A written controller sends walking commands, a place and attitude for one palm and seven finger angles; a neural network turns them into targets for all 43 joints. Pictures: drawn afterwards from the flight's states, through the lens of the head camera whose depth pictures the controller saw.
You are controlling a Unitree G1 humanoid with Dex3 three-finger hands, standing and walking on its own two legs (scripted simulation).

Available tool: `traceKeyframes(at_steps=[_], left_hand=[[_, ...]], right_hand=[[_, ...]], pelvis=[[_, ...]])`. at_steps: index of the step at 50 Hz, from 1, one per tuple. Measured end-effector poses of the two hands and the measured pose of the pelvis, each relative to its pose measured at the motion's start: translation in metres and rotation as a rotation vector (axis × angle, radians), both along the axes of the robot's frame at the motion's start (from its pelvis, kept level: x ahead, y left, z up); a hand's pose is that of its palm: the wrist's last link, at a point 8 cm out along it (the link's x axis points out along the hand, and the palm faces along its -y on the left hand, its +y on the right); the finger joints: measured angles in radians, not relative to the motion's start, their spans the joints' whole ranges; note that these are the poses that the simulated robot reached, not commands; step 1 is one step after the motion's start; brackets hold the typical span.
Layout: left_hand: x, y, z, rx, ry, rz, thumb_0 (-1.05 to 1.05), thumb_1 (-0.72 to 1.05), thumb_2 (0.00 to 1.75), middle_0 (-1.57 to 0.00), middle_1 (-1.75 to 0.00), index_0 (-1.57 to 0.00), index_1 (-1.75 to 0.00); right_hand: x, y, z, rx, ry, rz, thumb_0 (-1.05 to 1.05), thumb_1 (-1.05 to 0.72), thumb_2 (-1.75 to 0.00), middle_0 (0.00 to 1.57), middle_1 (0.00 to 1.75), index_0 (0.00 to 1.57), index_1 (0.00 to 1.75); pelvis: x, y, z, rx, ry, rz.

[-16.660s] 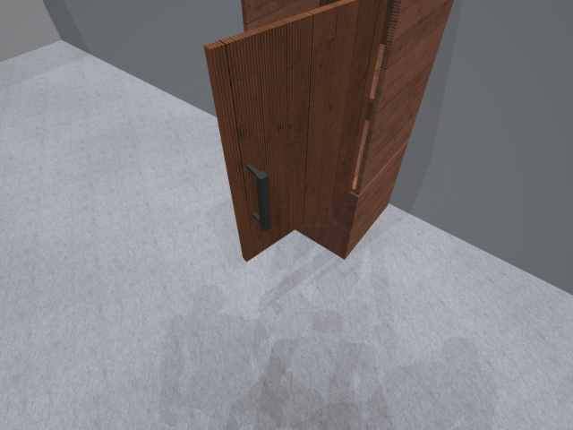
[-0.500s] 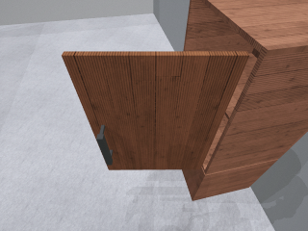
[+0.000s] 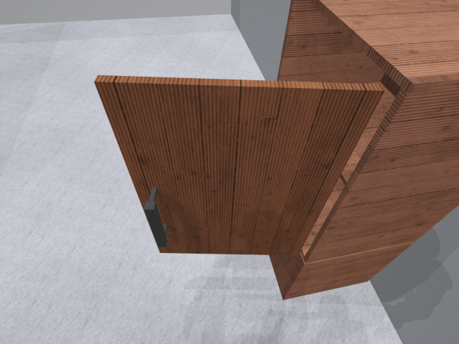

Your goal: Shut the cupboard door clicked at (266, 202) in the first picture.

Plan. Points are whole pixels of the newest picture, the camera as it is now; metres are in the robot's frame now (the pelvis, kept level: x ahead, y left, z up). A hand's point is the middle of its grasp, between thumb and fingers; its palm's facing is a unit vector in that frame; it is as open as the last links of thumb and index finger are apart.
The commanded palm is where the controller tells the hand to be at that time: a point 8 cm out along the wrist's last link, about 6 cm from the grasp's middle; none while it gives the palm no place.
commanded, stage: look again from close up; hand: left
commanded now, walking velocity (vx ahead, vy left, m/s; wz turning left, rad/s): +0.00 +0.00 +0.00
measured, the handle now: (158, 218) +0.39 +0.19 -0.10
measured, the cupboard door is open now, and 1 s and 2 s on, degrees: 78 78 78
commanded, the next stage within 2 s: raise the hand and make a fist in 0.18 s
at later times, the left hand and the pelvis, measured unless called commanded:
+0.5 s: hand (136, 300) +0.19 +0.17 -0.02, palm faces +0.19 -0.98 -0.06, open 7.1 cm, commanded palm +0.10 +0.22 -0.07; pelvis -0.03 -0.01 -0.04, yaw +2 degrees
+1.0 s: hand (145, 330) +0.16 +0.16 -0.08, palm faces +0.00 -1.00 -0.01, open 4.7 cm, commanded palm +0.12 +0.22 -0.07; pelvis -0.06 -0.02 -0.13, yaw +1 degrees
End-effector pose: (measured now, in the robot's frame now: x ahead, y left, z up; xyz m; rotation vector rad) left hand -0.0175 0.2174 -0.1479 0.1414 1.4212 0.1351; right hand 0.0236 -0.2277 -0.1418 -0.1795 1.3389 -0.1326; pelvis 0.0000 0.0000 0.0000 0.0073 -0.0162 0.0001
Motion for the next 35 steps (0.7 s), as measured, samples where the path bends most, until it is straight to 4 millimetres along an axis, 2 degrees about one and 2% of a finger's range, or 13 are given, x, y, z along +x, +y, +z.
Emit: traceKeyframes(at_steps=[15,16,17,20,22,24,26,29,33,35], left_hand=[[0.004,0.005,0.003,0.018,-0.018,-0.009,0.01,0.91,0.90,-0.20,-0.30,-0.19,-0.30],[0.014,0.010,0.008,0.023,-0.076,0.047,0.01,0.91,0.90,-0.20,-0.30,-0.20,-0.30],[0.034,0.014,0.020,0.043,-0.207,0.071,0.01,0.91,0.90,-0.20,-0.30,-0.20,-0.30],[0.101,0.016,0.080,0.091,-0.664,0.063,0.02,0.91,0.90,-0.21,-0.31,-0.20,-0.31],[0.141,0.012,0.111,0.090,-0.941,0.039,0.02,0.92,0.90,-0.22,-0.32,-0.22,-0.33],[0.168,0.008,0.128,0.054,-1.172,0.018,0.02,0.92,0.90,-0.24,-0.34,-0.24,-0.35],[0.180,0.001,0.134,-0.013,-1.364,-0.018,0.01,0.92,0.90,-0.26,-0.37,-0.26,-0.38],[0.171,-0.010,0.118,-0.097,-1.522,-0.111,0.01,0.92,0.90,-0.31,-0.42,-0.30,-0.43],[0.132,-0.011,0.070,-0.136,-1.386,-0.085,0.01,0.91,0.90,-0.38,-0.49,-0.37,-0.50],[0.111,-0.005,0.054,-0.098,-1.309,-0.039,0.01,0.91,0.90,-0.41,-0.53,-0.41,-0.54]], right_hand=[[-0.004,0.000,0.000,0.004,0.006,0.000,0.01,-0.91,-0.90,0.20,0.30,0.20,0.30],[-0.003,-0.001,0.002,-0.006,-0.031,-0.001,0.01,-0.91,-0.90,0.20,0.30,0.20,0.30],[0.001,-0.003,0.005,-0.023,-0.102,0.000,0.01,-0.91,-0.90,0.21,0.30,0.20,0.30],[0.019,-0.010,0.016,-0.030,-0.335,0.012,0.01,-0.91,-0.90,0.21,0.30,0.20,0.30],[0.035,-0.016,0.016,-0.023,-0.456,0.046,0.01,-0.91,-0.90,0.21,0.30,0.20,0.30],[0.052,-0.025,0.013,-0.022,-0.551,0.078,0.01,-0.91,-0.90,0.21,0.30,0.20,0.30],[0.070,-0.033,0.010,-0.031,-0.631,0.104,0.01,-0.90,-0.90,0.21,0.30,0.20,0.30],[0.096,-0.046,0.005,-0.053,-0.736,0.130,0.02,-0.90,-0.90,0.21,0.30,0.20,0.30],[0.126,-0.051,0.000,-0.072,-0.828,0.151,0.02,-0.90,-0.90,0.20,0.30,0.20,0.30],[0.137,-0.048,-0.002,-0.077,-0.854,0.173,0.02,-0.90,-0.90,0.20,0.30,0.20,0.30]], pelvis=[[-0.002,0.001,0.001,-0.004,0.003,0.002],[-0.004,0.000,0.000,-0.006,0.003,0.006],[-0.007,0.000,-0.002,-0.003,0.005,0.005],[-0.013,-0.003,-0.006,0.012,0.024,0.024],[-0.021,-0.006,-0.017,0.019,0.058,0.049],[-0.031,-0.009,-0.031,0.014,0.105,0.048],[-0.039,-0.014,-0.048,0.012,0.159,0.031],[-0.049,-0.023,-0.078,0.015,0.215,0.013],[-0.057,-0.029,-0.106,0.007,0.236,0.021],[-0.059,-0.031,-0.114,-0.004,0.246,0.028]])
